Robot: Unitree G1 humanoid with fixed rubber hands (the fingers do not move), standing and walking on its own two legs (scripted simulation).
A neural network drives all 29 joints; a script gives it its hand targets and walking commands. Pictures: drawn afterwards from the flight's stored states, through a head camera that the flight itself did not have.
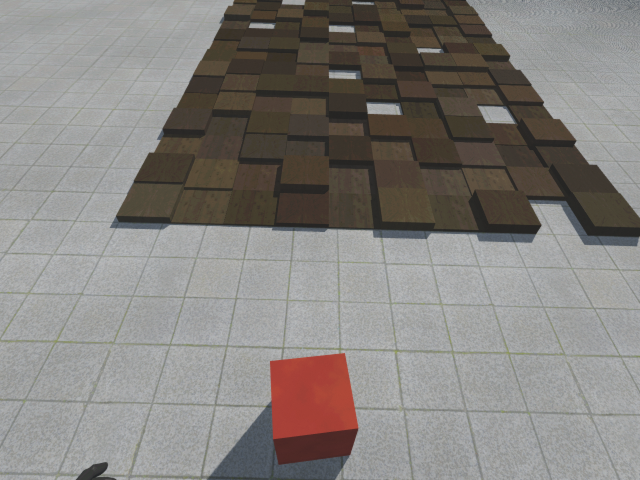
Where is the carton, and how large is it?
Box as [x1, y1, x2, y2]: [270, 353, 358, 464]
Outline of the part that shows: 344,353 270,361 273,440 279,464 347,455 350,453 358,428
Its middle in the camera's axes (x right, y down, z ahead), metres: -0.03 +0.48 +1.09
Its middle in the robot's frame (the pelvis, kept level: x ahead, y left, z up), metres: +0.44 +0.03 -0.66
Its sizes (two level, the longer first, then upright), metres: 0.210 0.200 0.250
